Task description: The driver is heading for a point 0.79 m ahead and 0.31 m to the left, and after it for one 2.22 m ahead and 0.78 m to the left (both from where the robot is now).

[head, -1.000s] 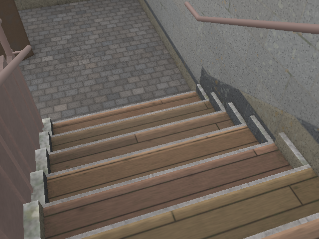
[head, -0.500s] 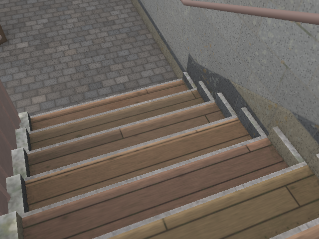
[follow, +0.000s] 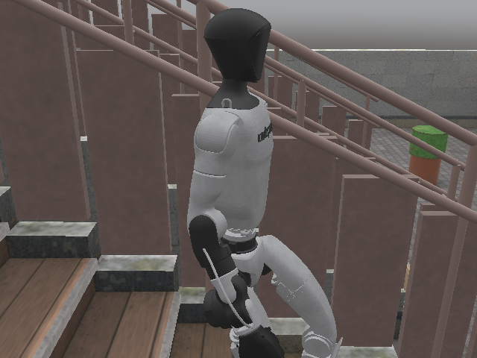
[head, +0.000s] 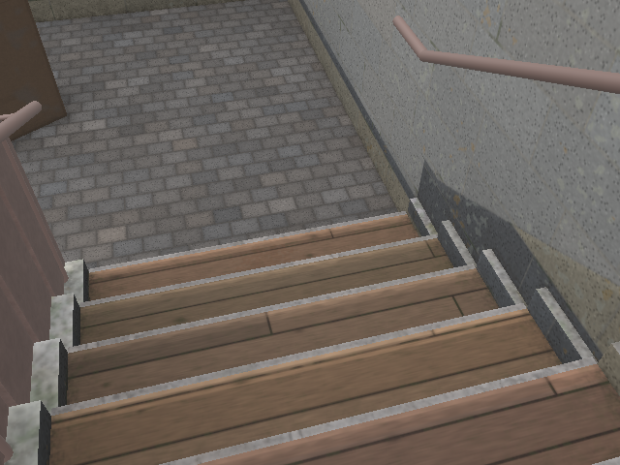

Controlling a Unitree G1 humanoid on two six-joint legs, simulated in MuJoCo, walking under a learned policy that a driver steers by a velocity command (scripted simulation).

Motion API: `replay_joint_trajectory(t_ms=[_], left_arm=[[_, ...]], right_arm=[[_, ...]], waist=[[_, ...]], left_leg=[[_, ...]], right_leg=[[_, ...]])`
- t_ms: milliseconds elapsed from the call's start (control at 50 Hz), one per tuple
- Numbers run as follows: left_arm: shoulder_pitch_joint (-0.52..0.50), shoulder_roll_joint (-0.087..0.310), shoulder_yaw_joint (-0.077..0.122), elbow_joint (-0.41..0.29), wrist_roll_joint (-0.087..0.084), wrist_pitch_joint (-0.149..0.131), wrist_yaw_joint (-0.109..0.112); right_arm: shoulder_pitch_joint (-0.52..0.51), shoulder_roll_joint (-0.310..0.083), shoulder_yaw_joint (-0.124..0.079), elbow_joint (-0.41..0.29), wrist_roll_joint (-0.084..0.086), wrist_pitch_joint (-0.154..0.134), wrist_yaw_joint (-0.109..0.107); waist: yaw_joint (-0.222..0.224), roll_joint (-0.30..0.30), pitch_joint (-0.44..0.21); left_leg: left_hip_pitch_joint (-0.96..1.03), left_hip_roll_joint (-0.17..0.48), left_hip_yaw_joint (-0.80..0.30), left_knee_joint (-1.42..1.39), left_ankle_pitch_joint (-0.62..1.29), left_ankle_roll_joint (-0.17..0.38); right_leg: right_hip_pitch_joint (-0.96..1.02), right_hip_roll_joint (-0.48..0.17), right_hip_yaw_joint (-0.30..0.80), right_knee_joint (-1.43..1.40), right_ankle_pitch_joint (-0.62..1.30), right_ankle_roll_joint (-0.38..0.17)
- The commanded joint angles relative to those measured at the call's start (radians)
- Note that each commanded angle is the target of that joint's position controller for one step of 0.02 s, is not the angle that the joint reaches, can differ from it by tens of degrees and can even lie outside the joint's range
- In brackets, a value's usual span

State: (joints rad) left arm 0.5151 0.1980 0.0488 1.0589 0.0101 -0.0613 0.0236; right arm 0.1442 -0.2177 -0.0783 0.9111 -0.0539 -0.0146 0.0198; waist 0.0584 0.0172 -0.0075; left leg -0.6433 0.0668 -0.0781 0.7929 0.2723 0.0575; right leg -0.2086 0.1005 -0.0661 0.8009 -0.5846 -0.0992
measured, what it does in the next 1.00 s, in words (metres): goes down: left foot 0.16 m lower, then right foot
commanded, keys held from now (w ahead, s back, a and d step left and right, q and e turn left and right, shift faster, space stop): w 0.18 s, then no key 0.56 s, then q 0.26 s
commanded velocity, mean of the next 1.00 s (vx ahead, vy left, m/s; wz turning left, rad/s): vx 0.20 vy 0.00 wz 0.06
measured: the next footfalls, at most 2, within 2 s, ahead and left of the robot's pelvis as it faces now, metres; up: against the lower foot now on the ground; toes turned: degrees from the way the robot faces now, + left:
left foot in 0.20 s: +0.27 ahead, +0.14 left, -0.16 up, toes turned +4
right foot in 0.60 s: +0.34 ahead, -0.05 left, -0.16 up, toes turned -2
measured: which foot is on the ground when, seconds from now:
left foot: up 0.00-0.18, down 0.20-0.88, up 0.90-1.00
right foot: down 0.00-0.20, up 0.22-0.58, down 0.60-1.00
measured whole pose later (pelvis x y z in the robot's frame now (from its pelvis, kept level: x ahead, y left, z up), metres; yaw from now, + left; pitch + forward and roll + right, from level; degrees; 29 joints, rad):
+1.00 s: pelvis +0.27 +0.06 -0.12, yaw +6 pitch +3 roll -1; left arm 0.21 0.21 0.11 0.91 0.05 -0.10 0.06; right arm 0.28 -0.22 -0.05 0.91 -0.06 -0.02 -0.04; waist 0.04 0.01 -0.02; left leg -0.48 -0.03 -0.03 1.12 -0.59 -0.02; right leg -0.35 -0.04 -0.14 0.57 -0.26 -0.05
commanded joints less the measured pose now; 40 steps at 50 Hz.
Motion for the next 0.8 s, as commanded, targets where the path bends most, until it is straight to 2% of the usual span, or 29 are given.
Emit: replay_joint_trajectory(t_ms=[20, 40, 120, 140, 160, 180, 200, 220, 240, 260, 280, 300, 320, 340, 360, 380, 420, 480, 520, 560, 600, 620, 640, 660, 680, 700, 760, 780, 800], left_arm=[[-0.023, 0.091, 0.003, -0.065, 0.012, -0.008, 0.01], [0.002, 0.099, 0.002, -0.059, 0.014, -0.001, 0.014], [0.049, 0.106, -0.006, -0.05, 0.035, 0.023, 0.04], [0.064, 0.108, -0.006, -0.042, 0.037, 0.029, 0.044], [0.075, 0.11, -0.005, -0.027, 0.043, 0.035, 0.044], [0.075, 0.114, -0.004, -0.021, 0.039, 0.034, 0.043], [0.07, 0.137, 0.012, -0.006, 0.018, 0.027, 0.021], [0.134, 0.056, 0.014, -0.01, -0.01, 0.018, 0.016], [0.149, 0.105, 0.018, -0.058, -0.064, 0.004, 0.038], [0.033, 0.114, 0.007, -0.113, -0.059, 0.012, 0.052], [-0.106, 0.105, 0.01, -0.127, -0.022, 0.035, 0.06], [-0.14, 0.088, 0.01, -0.121, 0.003, 0.057, 0.051], [-0.121, 0.057, 0.004, -0.111, 0.015, 0.087, 0.046], [-0.093, 0.036, 0.002, -0.089, 0.019, 0.109, 0.037], [-0.108, 0.037, 0.005, -0.09, 0.016, 0.11, 0.028], [-0.095, 0.014, 0.003, -0.067, 0.016, 0.111, 0.023], [-0.192, -0.006, -0.003, -0.103, 0.017, 0.109, -0.001], [-0.123, -0.011, -0.017, -0.033, 0.003, 0.129, -0.009], [-0.2, 0.01, -0.021, -0.029, -0.005, 0.142, -0.01], [-0.313, 0.027, -0.029, -0.057, 0.011, 0.142, -0.011], [-0.351, -0.004, -0.047, -0.069, -0.008, 0.111, -0.011], [-0.306, 0.012, -0.046, -0.046, -0.013, 0.099, -0.004], [-0.265, 0.056, -0.038, -0.038, -0.014, 0.085, 0.005], [-0.278, 0.056, -0.039, -0.04, -0.028, 0.078, 0.004], [-0.327, 0.034, -0.043, -0.048, -0.037, 0.081, -0.007], [-0.319, 0.027, -0.043, -0.057, -0.023, 0.075, -0.019], [-0.303, 0.042, -0.04, -0.036, -0.013, 0.076, -0.002], [-0.338, 0.086, -0.009, -0.055, 0.049, 0.061, -0.088], [-0.356, 0.116, 0.011, -0.071, 0.054, 0.044, -0.115]], right_arm=[[-0.134, -0.024, 0.005, -0.088, 0.007, -0.014, 0.02], [-0.172, -0.017, 0.009, -0.11, 0.015, -0.01, 0.02], [-0.23, -0.013, 0.023, -0.142, 0.05, -0.026, 0.014], [-0.171, -0.027, 0.019, -0.125, 0.06, -0.029, 0.009], [-0.067, -0.038, 0.01, -0.08, 0.056, -0.032, 0.002], [0.128, -0.057, 0.0, -0.006, 0.048, -0.033, 0.0], [0.319, -0.082, -0.014, 0.065, 0.036, -0.021, -0.008], [0.448, -0.151, -0.015, 0.084, 0.013, -0.022, 0.006], [0.509, -0.201, -0.021, 0.094, 0.039, -0.019, 0.022], [0.471, -0.226, -0.032, 0.087, 0.065, -0.017, 0.013], [0.365, -0.13, -0.002, 0.069, 0.064, -0.017, -0.012], [0.27, -0.063, 0.023, 0.051, 0.057, -0.014, -0.027], [0.268, -0.067, 0.034, 0.047, 0.018, -0.023, -0.031], [0.271, -0.053, 0.042, 0.055, 0.009, -0.025, -0.028], [0.25, -0.05, 0.046, 0.059, 0.016, -0.043, -0.023], [0.259, -0.048, 0.051, 0.065, 0.019, -0.06, -0.019], [0.214, -0.003, 0.082, 0.058, 0.048, -0.075, -0.033], [0.25, -0.032, 0.087, 0.084, 0.044, -0.058, -0.035], [0.21, -0.035, 0.092, 0.041, 0.059, -0.049, -0.026], [0.241, -0.036, 0.096, 0.047, 0.038, -0.028, -0.034], [0.349, -0.049, 0.092, 0.095, 0.021, -0.005, -0.05], [0.441, -0.043, 0.089, 0.133, 0.014, 0.004, -0.061], [0.523, -0.021, 0.092, 0.15, 0.026, -0.003, -0.063], [0.59, 0.005, 0.099, 0.179, 0.047, -0.004, -0.059], [0.513, 0.023, 0.105, 0.168, 0.049, 0.005, -0.055], [0.413, -0.057, 0.086, 0.147, 0.043, 0.008, -0.052], [0.328, -0.005, 0.089, 0.138, 0.055, 0.018, -0.043], [0.293, -0.056, 0.053, 0.114, 0.019, -0.006, 0.016], [0.258, -0.083, 0.033, 0.101, 0.013, -0.023, 0.033]], waist=[[0.014, -0.026, 0.107], [0.036, -0.057, 0.134], [0.091, -0.036, 0.194], [0.082, -0.039, 0.189], [0.048, -0.037, 0.165], [-0.041, 0.016, 0.089], [-0.128, 0.088, -0.038], [-0.135, 0.235, -0.157], [-0.156, 0.223, -0.344], [-0.193, 0.232, -0.34], [-0.159, 0.102, -0.147], [-0.11, 0.007, -0.053], [-0.073, 0.03, 0.009], [-0.028, 0.012, 0.046], [-0.004, -0.018, 0.08], [0.005, 0.05, 0.054], [0.043, 0.039, 0.04], [0.067, 0.164, -0.076], [0.044, 0.11, -0.03], [-0.005, 0.108, 0.071], [-0.046, 0.071, 0.129], [-0.073, 0.025, 0.119], [-0.103, -0.047, 0.064], [-0.133, -0.068, 0.007], [-0.109, -0.115, -0.008], [-0.06, -0.072, 0.031], [-0.066, -0.064, 0.062], [-0.056, -0.065, 0.087], [-0.05, -0.046, 0.06]], left_leg=[[0.051, -0.021, 0.039, -0.104, 0.089, -0.005], [0.027, -0.024, 0.037, -0.133, 0.028, -0.004], [0.131, 0.012, 0.051, -0.35, -0.024, 0.002], [0.199, 0.017, 0.052, -0.414, -0.063, 0.011], [0.302, 0.005, 0.081, -0.451, -0.113, 0.019], [0.498, -0.013, 0.129, -0.525, -0.029, 0.026], [0.793, 0.0, 0.151, -0.466, 0.01, 0.016], [1.112, 0.188, -0.019, -0.12, 0.522, 0.097], [1.289, 0.347, -0.191, -0.014, 0.672, 0.186], [1.195, 0.429, -0.336, -0.233, 0.251, 0.279], [0.957, 0.385, -0.298, -0.361, 0.049, 0.277], [0.732, 0.327, -0.22, -0.393, 0.071, 0.244], [0.533, 0.343, -0.225, -0.375, 0.139, 0.27], [0.4, 0.322, -0.203, -0.374, 0.118, 0.265], [0.301, 0.24, -0.122, -0.374, 0.076, 0.211], [0.275, 0.204, -0.095, -0.359, 0.157, 0.201], [0.177, 0.136, 0.012, -0.413, 0.171, 0.144], [0.207, 0.131, 0.037, -0.356, 0.364, 0.071], [0.161, 0.107, 0.057, -0.377, 0.163, 0.034], [0.228, 0.132, -0.005, -0.384, 0.084, 0.049], [0.363, 0.127, -0.026, -0.376, 0.073, 0.052], [0.368, 0.123, -0.042, -0.344, 0.031, 0.035], [0.319, 0.095, -0.014, -0.304, -0.01, 0.019], [0.3, 0.056, 0.004, -0.327, -0.155, -0.004], [0.391, 0.015, 0.025, -0.402, -0.388, -0.015], [0.415, 0.01, 0.031, -0.386, -0.41, -0.004], [0.428, 0.017, 0.01, -0.414, -0.42, 0.007], [0.365, -0.075, 0.106, -0.382, -0.611, -0.015], [0.339, -0.084, 0.098, -0.37, -0.613, -0.011]], right_leg=[[-0.151, -0.241, 0.297, -0.175, 0.244, -0.135], [-0.116, -0.241, 0.312, -0.149, 0.302, -0.141], [-0.077, -0.248, 0.313, -0.038, 0.382, -0.125], [-0.057, -0.246, 0.301, 0.029, 0.46, -0.122], [-0.041, -0.228, 0.266, 0.153, 0.55, -0.124], [-0.07, -0.19, 0.203, 0.369, 0.58, -0.117], [-0.219, -0.107, 0.124, 0.649, 0.411, -0.087], [-0.553, 0.017, 0.093, 1.153, -0.35, -0.034], [-0.729, 0.001, 0.126, 1.383, -0.362, -0.02], [-0.879, -0.017, 0.099, 1.358, -0.224, -0.008], [-0.918, -0.054, 0.064, 1.248, -0.101, 0.026], [-0.809, -0.072, 0.067, 1.163, -0.042, 0.041], [-0.707, -0.104, 0.135, 1.054, 0.031, 0.033], [-0.65, -0.109, 0.141, 0.994, 0.061, 0.029], [-0.62, -0.104, 0.164, 0.836, 0.226, 0.033], [-0.59, -0.083, 0.147, 0.802, 0.275, 0.032], [-0.398, -0.12, 0.12, 0.308, 0.527, 0.056], [-0.118, -0.108, 0.09, 0.254, 0.655, 0.028], [-0.053, -0.099, 0.036, 0.198, 0.647, 0.024], [-0.101, -0.116, 0.061, 0.067, 0.409, 0.033], [-0.107, -0.11, 0.038, -0.266, 0.261, 0.057], [0.006, -0.15, 0.069, -0.314, 0.494, 0.059], [0.146, -0.227, 0.144, -0.244, 0.837, 0.033], [0.186, -0.26, 0.176, -0.212, 0.979, -0.008], [0.075, -0.252, 0.173, -0.265, 0.856, -0.012], [0.04, -0.234, 0.157, -0.306, 0.794, -0.01], [0.036, -0.209, 0.135, -0.346, 0.619, 0.012], [-0.009, -0.192, 0.095, -0.35, 0.434, 0.013], [0.001, -0.194, 0.102, -0.349, 0.387, -0.006]])
Velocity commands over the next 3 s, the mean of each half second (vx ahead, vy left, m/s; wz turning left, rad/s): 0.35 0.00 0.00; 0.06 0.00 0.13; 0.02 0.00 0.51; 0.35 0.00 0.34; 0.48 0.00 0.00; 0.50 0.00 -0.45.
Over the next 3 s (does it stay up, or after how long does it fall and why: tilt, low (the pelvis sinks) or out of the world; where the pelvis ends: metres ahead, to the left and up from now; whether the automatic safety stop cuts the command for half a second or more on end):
stays up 0.90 0.41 -0.49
